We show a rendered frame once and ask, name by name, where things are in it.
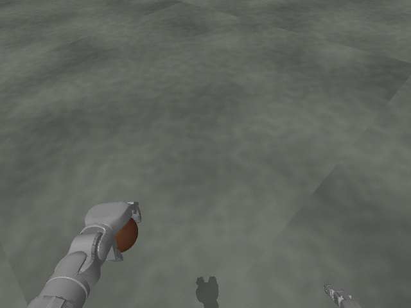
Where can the left robot hand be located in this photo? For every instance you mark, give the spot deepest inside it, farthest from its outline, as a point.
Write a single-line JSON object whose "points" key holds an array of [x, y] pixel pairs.
{"points": [[115, 215]]}

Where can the right robot hand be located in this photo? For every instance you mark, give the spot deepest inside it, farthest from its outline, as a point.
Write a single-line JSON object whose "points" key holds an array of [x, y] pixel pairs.
{"points": [[341, 297]]}

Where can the left robot arm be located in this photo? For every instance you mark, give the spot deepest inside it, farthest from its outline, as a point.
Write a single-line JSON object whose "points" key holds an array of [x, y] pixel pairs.
{"points": [[79, 271]]}

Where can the ball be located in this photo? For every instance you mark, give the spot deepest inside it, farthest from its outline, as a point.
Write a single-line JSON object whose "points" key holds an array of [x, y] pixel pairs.
{"points": [[127, 236]]}

